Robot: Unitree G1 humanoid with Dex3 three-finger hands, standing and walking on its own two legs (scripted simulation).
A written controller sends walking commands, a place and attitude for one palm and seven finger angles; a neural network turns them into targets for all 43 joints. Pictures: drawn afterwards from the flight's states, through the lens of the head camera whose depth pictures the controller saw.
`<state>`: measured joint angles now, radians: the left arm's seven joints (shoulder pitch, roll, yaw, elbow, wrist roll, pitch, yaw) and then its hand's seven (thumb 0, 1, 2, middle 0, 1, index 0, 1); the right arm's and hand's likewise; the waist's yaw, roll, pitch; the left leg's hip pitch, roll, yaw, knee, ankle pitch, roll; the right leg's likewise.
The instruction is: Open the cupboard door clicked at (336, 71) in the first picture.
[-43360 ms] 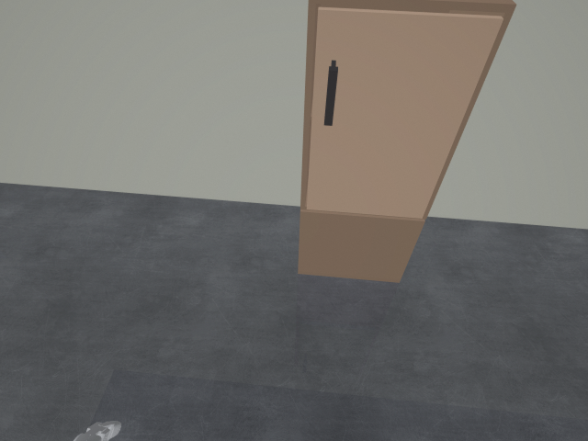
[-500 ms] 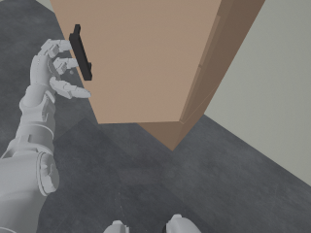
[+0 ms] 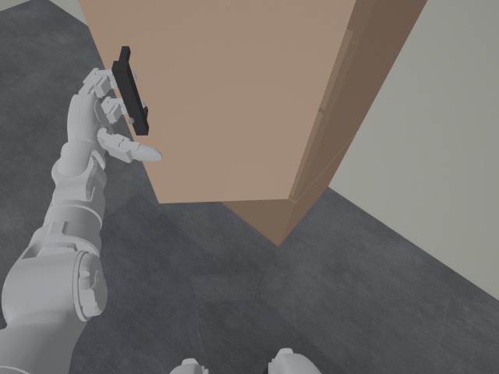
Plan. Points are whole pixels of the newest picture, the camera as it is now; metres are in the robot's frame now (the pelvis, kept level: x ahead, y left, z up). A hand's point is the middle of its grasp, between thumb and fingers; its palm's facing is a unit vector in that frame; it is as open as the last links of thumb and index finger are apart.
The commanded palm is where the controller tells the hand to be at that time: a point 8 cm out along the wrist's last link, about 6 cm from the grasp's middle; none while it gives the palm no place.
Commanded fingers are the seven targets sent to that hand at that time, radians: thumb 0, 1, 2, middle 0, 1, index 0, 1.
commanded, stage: slide the fingers in behind the handle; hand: left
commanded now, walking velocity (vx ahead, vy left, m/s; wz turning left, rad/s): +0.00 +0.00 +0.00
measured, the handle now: (134, 93) +0.55 +0.16 +0.11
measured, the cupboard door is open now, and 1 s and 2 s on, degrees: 44 43 78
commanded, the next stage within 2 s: close the thumb around the handle in 0.28 s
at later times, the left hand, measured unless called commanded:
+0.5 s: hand (137, 118) +0.50 +0.15 +0.10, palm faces +0.01 -1.00 -0.01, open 13.6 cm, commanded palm +0.47 +0.20 +0.10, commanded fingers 0.00 -0.11 0.47 -0.33 -1.24 -0.33 -1.24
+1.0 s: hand (141, 120) +0.50 +0.15 +0.10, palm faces -0.03 -1.00 +0.00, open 6.0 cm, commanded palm +0.47 +0.21 +0.10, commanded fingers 0.00 0.90 0.90 -0.40 -1.35 -0.40 -1.35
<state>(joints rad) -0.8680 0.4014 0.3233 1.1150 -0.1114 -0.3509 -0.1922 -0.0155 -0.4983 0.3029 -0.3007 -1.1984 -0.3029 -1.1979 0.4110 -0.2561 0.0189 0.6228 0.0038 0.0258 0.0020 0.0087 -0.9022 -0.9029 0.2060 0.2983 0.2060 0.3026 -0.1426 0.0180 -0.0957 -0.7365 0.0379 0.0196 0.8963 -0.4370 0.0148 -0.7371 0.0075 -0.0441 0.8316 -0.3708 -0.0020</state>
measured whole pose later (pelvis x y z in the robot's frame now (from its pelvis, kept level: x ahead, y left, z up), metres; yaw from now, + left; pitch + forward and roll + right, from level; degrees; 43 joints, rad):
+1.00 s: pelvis +0.00 +0.00 +0.00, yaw +0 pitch +16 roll -2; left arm -0.88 0.39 0.31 1.13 -0.10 -0.36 -0.18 0.01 0.65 0.80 -0.39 -1.33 -0.39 -1.33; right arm 0.40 -0.26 0.02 0.62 0.00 0.03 0.00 0.01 -0.90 -0.90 0.21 0.30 0.21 0.30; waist -0.15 0.02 -0.09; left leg -0.75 0.04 0.02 0.90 -0.44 0.01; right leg -0.75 0.01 -0.04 0.84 -0.37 0.00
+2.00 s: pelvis +0.02 -0.03 +0.02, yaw +1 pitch +5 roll +0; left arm 0.09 -0.10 -0.17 0.01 0.00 -0.05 0.46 0.03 0.67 0.75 -0.34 -1.25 -0.36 -1.31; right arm 0.16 -0.16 0.03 0.48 -0.04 0.07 0.02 0.01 -0.90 -0.90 0.20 0.30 0.20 0.30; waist -0.02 0.03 -0.09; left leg -0.40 0.03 0.01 0.72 -0.41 -0.02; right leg -0.43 0.01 -0.05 0.73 -0.39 -0.04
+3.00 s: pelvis -0.01 -0.02 +0.02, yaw +3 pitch +2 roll +0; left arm 0.02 -0.09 -0.30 0.06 0.07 -0.04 0.59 0.00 -0.37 0.36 -0.29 -1.15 -0.30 -1.15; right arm 0.17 -0.18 0.01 0.58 -0.04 0.03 0.02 0.02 -0.90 -0.90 0.20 0.30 0.20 0.30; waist 0.00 0.04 -0.05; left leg -0.43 0.01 -0.04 0.78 -0.39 -0.02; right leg -0.43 -0.01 -0.09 0.77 -0.38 -0.03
